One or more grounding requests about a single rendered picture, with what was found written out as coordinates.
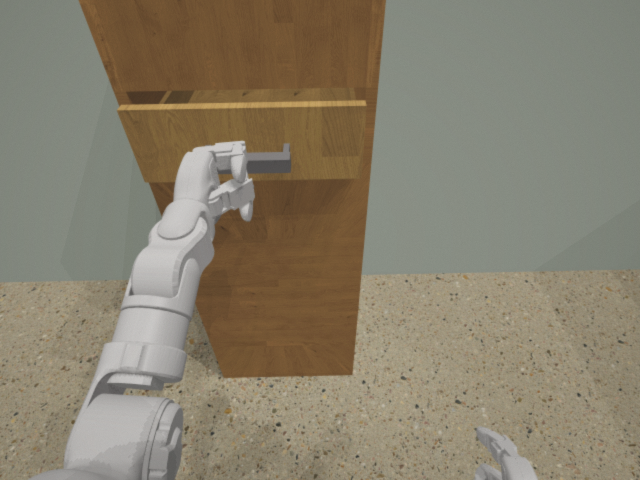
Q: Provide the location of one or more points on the drawer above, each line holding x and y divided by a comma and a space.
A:
324, 126

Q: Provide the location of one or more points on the left robot upper arm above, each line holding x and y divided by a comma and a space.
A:
124, 437

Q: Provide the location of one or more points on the robot right hand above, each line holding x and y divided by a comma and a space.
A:
504, 452

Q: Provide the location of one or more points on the left robot forearm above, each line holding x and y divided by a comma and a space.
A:
147, 348

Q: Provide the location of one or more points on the robot left hand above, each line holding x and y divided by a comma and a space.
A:
197, 179

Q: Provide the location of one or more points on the cabinet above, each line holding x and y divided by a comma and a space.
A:
280, 297

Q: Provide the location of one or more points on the handle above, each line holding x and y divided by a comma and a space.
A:
267, 162

